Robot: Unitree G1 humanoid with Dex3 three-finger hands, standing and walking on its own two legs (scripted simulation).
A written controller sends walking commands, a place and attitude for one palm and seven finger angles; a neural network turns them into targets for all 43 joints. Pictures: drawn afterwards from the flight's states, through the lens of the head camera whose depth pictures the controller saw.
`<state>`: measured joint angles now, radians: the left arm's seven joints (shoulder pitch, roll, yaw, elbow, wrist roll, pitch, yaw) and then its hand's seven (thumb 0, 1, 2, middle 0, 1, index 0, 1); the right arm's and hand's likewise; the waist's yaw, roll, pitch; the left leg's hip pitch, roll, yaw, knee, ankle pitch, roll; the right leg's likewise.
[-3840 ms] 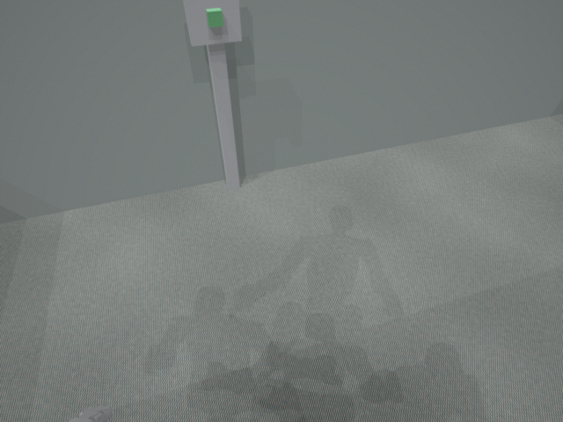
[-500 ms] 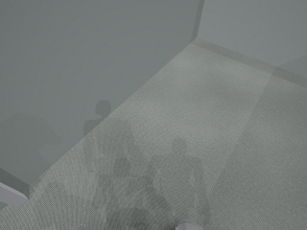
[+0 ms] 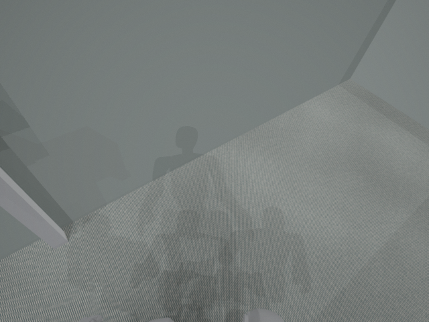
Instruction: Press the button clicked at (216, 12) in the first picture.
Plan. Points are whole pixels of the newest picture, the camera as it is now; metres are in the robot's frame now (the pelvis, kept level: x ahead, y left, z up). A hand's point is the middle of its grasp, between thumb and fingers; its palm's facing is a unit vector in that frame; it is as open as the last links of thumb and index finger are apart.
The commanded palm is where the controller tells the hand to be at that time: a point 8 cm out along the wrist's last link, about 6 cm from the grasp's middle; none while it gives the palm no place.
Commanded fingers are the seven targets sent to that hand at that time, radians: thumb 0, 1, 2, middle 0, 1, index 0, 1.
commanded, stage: turn to face it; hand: left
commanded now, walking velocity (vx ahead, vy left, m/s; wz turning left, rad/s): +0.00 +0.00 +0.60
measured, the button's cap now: out of the picture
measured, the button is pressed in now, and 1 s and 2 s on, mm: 0 0 0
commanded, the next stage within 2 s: take the last steps up to it in 0.92 s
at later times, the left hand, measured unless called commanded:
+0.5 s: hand out of the picture +0.04 +0.14 -0.13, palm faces +0.33 -0.90 -0.29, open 7.4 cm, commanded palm none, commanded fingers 0.00 0.90 0.90 -0.20 -0.30 -0.20 -0.30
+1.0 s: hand out of the picture -0.12 +0.16 -0.16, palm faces +0.57 -0.78 -0.24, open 7.4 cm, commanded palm none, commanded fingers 0.00 0.90 0.90 -0.20 -0.30 -0.20 -0.30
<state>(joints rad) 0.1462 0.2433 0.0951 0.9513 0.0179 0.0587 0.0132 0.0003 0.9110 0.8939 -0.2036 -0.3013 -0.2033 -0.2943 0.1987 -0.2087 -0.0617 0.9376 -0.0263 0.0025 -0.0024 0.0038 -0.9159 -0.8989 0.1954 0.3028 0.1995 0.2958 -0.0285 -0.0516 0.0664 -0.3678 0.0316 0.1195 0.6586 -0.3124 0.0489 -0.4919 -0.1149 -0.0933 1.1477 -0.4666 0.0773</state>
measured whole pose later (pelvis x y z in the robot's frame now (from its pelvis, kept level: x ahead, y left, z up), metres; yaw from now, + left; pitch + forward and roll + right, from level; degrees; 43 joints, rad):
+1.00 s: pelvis -0.03 -0.04 +0.02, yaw +32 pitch -1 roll +0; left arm 0.25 0.26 0.07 0.98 0.01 0.06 0.01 0.01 0.91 0.89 -0.20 -0.30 -0.20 -0.29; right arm 0.13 -0.19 -0.02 0.95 -0.02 0.02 0.00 0.00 -0.91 -0.90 0.20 0.30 0.20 0.30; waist 0.03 -0.04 0.07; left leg -0.21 -0.01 0.06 0.47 -0.24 0.05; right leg -0.43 -0.11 -0.05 1.03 -0.42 0.08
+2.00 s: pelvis +0.09 +0.13 +0.02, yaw +38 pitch -1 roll +2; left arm 0.23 0.17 0.07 1.02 0.03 -0.01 0.00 0.00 0.92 0.89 -0.20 -0.30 -0.20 -0.29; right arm 0.25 -0.16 -0.04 1.06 -0.02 -0.05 -0.01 -0.01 -0.94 -0.90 0.20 0.30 0.20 0.30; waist 0.01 -0.03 -0.01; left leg -0.14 -0.02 0.20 0.38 -0.23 0.06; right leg -0.50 -0.12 -0.08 0.90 -0.28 0.01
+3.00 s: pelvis +0.11 +0.16 +0.02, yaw +36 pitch -2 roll +1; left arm 0.30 0.13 -0.01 1.14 0.01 0.00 0.03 0.00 0.91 0.89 -0.20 -0.30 -0.20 -0.29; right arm 0.21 -0.17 -0.02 1.12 0.00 0.00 -0.02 0.00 -0.94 -0.90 0.20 0.30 0.20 0.30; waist 0.00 0.01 0.02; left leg -0.19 0.01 0.12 0.39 -0.16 0.02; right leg -0.13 -0.03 -0.03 0.44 -0.28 0.00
